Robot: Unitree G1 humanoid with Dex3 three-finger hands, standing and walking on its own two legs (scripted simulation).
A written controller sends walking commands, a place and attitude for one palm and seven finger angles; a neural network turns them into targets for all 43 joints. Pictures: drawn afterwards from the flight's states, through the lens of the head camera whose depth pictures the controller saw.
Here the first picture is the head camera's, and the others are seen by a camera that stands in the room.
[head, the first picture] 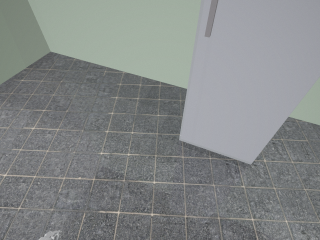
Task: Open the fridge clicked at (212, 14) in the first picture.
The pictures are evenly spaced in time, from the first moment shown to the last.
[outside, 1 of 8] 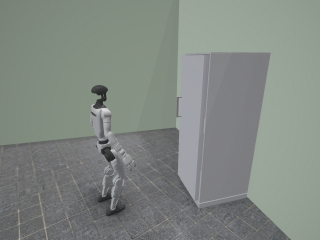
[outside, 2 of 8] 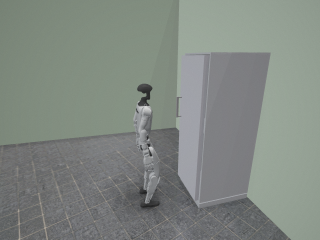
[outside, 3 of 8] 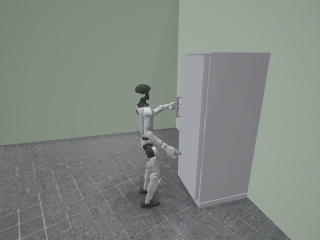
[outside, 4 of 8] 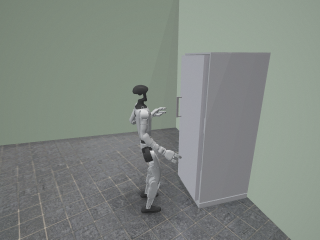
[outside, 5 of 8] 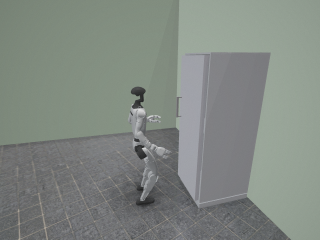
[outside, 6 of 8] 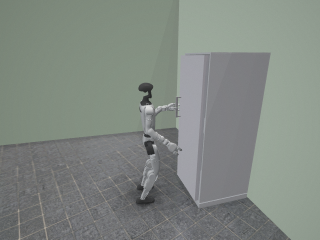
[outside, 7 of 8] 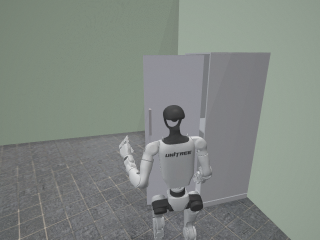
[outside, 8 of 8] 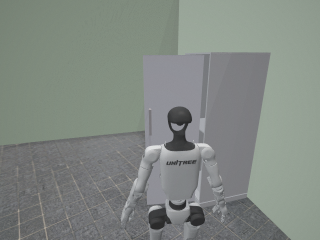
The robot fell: no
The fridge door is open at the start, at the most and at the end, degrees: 0 88 80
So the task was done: yes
